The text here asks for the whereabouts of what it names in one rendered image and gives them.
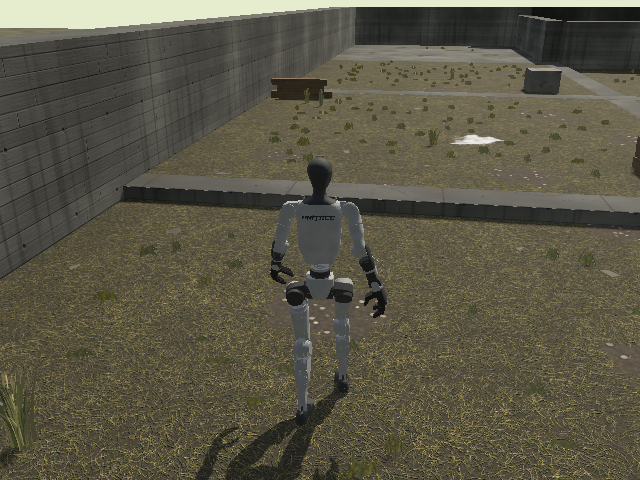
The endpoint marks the robot left upper arm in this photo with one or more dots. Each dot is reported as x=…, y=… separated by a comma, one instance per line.
x=287, y=212

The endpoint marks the left robot foot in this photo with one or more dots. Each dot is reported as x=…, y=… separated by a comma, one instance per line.
x=302, y=416

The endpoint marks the robot right hand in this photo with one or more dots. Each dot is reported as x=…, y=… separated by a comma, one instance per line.
x=380, y=305

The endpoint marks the robot left forearm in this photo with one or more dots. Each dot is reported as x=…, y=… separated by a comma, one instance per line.
x=276, y=258

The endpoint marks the robot left hand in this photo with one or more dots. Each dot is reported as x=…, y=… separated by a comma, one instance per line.
x=277, y=278

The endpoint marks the robot right forearm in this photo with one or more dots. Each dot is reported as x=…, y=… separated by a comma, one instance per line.
x=370, y=271

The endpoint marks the robot right upper arm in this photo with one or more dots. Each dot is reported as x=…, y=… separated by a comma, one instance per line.
x=351, y=211

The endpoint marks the robot left thigh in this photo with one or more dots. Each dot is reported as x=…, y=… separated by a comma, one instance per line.
x=299, y=312

